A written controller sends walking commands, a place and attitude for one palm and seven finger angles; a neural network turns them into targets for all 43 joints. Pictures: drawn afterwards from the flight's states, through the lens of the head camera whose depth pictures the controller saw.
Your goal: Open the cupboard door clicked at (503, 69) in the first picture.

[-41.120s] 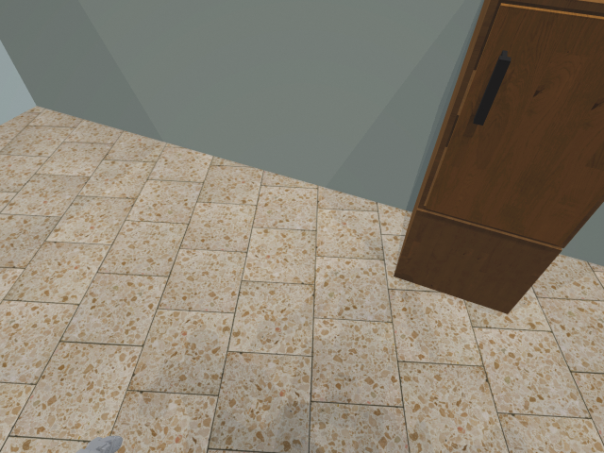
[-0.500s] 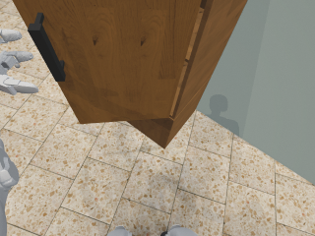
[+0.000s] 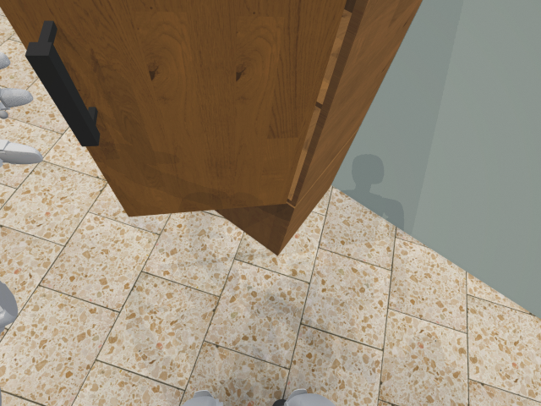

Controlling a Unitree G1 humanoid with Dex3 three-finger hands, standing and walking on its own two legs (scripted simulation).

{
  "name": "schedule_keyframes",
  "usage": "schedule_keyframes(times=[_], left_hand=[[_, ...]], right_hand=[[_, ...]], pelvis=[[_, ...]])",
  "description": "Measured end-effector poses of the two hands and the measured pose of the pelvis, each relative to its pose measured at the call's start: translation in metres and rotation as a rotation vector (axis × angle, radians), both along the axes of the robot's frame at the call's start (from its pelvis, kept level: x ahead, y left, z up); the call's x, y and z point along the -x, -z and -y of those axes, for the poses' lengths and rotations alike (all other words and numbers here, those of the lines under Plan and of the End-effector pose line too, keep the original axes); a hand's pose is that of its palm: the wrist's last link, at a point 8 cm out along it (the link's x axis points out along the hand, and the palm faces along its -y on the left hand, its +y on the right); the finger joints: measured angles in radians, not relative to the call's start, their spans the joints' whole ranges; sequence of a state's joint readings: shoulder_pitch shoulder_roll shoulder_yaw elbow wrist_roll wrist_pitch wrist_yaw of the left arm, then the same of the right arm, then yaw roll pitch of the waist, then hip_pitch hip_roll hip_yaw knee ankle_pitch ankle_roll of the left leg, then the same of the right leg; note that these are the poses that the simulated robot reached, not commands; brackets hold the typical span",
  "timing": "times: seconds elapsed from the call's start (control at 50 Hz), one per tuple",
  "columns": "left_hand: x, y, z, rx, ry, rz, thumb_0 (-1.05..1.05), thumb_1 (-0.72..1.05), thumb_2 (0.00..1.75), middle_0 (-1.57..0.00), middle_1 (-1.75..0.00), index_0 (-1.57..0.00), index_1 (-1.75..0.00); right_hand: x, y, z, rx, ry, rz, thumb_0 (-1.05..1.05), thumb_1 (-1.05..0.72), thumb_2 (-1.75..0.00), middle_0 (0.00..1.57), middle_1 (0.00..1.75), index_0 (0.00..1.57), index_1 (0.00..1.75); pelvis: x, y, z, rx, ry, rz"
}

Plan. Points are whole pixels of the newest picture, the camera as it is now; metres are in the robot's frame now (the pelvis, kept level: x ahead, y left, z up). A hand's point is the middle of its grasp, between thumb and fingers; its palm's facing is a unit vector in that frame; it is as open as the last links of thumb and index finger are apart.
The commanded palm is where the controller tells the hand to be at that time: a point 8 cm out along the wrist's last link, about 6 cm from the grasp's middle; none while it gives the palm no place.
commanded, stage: move the hooked fingers beside the handle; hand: left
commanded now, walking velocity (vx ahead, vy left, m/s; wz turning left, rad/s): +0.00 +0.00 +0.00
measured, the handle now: (71, 89) +0.53 +0.24 +0.12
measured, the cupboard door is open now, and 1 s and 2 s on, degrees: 45 45 44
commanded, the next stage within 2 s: slide the fingers in behind the handle in 0.66 s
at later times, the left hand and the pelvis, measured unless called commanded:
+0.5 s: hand out of the picture +0.46 +0.31 +0.13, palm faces +0.07 -1.00 +0.00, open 14.0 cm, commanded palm +0.45 +0.35 +0.12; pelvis -0.01 +0.01 +0.00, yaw +1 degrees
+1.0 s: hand (23, 113) +0.48 +0.29 +0.12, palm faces +0.06 -1.00 +0.02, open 14.0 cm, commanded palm +0.46 +0.33 +0.12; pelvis -0.02 +0.01 -0.01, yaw +0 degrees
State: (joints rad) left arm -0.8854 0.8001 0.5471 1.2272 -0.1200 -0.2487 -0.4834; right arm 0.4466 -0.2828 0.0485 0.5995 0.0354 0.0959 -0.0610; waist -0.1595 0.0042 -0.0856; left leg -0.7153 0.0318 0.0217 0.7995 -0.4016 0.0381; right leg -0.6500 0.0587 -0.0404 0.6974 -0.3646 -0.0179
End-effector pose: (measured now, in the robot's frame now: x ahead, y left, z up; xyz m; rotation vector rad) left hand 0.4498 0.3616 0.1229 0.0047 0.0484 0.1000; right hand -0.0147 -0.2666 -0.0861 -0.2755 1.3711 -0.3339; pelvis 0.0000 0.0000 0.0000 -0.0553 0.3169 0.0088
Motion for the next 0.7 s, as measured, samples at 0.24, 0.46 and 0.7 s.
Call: schedule_keyframes(times=[0.24, 0.46, 0.7], left_hand=[[0.001, 0.003, 0.005, 0.034, 0.028, -0.018, -0.01, -0.50, 0.30, -0.30, -1.20, -0.30, -1.20], [0.009, -0.007, -0.003, 0.011, 0.022, 0.036, -0.01, -0.50, 0.30, -0.30, -1.20, -0.30, -1.20], [0.002, 0.000, 0.006, 0.007, 0.016, 0.035, -0.01, -0.50, 0.30, -0.30, -1.20, -0.30, -1.20]], right_hand=[[-0.030, 0.001, -0.003, 0.014, -0.050, 0.084, 0.00, -0.91, -0.90, 0.20, 0.30, 0.20, 0.30], [-0.007, 0.002, -0.008, 0.010, -0.035, 0.043, 0.00, -0.91, -0.90, 0.20, 0.30, 0.20, 0.30], [0.021, 0.002, -0.008, 0.028, -0.021, 0.006, 0.00, -0.91, -0.90, 0.20, 0.30, 0.20, 0.30]], pelvis=[[0.004, 0.002, -0.006, 0.005, -0.013, 0.009], [0.011, 0.003, -0.009, 0.010, -0.014, 0.018], [0.022, 0.006, -0.010, 0.012, -0.016, 0.006]])
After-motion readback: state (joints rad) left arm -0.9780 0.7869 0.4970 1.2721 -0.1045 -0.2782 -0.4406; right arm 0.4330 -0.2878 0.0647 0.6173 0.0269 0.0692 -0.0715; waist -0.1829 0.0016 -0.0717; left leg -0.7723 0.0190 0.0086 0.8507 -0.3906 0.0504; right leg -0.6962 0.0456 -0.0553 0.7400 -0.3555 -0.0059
